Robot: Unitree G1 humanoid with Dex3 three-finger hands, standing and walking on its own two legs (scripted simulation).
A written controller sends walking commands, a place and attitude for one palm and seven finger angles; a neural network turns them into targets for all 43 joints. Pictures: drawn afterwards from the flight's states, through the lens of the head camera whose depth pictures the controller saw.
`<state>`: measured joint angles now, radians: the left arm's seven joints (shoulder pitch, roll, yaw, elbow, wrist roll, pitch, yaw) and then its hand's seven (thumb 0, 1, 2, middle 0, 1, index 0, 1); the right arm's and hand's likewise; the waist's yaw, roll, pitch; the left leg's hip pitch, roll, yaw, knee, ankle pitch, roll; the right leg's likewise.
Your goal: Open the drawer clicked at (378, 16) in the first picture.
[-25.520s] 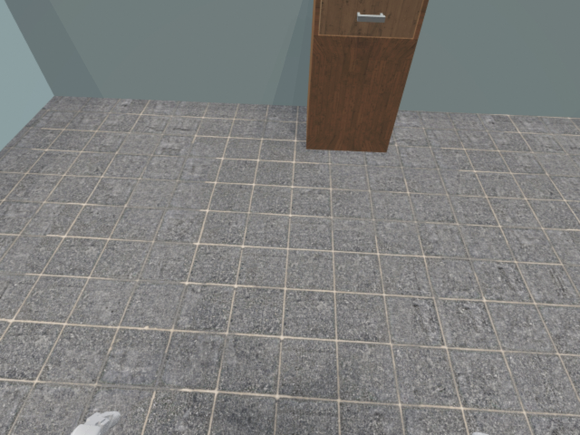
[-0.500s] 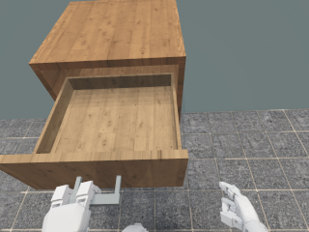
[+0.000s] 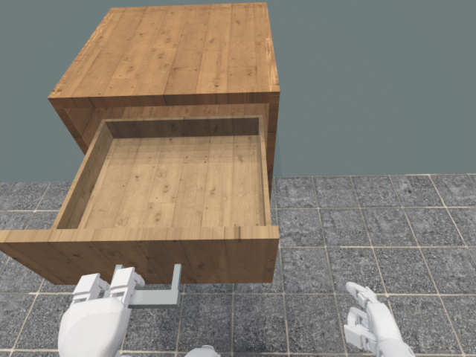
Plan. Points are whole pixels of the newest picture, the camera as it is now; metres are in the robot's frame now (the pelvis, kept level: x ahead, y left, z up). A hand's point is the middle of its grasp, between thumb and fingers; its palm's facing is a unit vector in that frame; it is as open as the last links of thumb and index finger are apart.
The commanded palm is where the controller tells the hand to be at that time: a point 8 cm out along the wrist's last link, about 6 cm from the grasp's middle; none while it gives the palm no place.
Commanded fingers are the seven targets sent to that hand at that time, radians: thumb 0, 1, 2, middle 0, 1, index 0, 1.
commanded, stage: open the thumb to release the handle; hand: left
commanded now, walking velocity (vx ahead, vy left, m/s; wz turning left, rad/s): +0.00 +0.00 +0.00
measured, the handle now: (145, 285) +0.22 +0.18 +0.02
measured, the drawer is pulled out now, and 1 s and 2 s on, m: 0.30 0.30 0.30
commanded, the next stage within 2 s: lift the hand off the handle in 0.02 s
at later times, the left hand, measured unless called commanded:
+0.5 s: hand (115, 323) +0.17 +0.22 -0.01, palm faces +0.02 -0.10 -0.99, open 13.9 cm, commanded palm +0.15 +0.21 +0.06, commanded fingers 0.00 -0.50 0.30 -0.30 -1.20 -0.30 -1.20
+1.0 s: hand (94, 308) +0.17 +0.22 +0.06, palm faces +0.07 -0.16 -0.98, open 13.7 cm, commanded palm +0.14 +0.21 +0.13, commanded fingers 0.00 -0.50 0.30 -0.30 -1.20 -0.30 -1.20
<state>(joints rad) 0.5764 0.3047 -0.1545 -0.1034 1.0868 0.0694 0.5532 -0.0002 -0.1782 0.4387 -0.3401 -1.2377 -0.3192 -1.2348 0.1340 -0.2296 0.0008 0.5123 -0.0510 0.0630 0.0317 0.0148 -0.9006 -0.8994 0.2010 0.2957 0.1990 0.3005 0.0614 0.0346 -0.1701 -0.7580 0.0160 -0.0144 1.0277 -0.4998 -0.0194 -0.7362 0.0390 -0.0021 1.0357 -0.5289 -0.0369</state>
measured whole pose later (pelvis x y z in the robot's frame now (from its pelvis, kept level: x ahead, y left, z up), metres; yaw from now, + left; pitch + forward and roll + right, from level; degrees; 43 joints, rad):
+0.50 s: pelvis -0.01 -0.01 +0.00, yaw +1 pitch +12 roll +1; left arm 0.45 0.30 -0.14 -0.01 1.07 0.08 0.53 0.00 -0.49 0.30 -0.32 -1.20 -0.31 -1.20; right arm 0.12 -0.22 0.00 0.56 -0.05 0.07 -0.01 0.01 -0.90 -0.90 0.20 0.30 0.20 0.30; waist 0.06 0.04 -0.16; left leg -0.76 0.01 -0.03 1.01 -0.47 -0.03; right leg -0.74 0.03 -0.01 1.03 -0.51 -0.04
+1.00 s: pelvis +0.01 +0.01 +0.03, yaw +0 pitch +7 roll +0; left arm 0.58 0.34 -0.15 -0.28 1.01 0.10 0.40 0.00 -0.49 0.30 -0.32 -1.20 -0.34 -1.21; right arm 0.12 -0.23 0.00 0.52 -0.03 0.07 0.02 0.01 -0.90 -0.90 0.20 0.30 0.20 0.30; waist 0.09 0.06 -0.13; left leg -0.55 0.00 0.00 0.85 -0.44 0.00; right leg -0.52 0.03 0.01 0.86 -0.46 -0.02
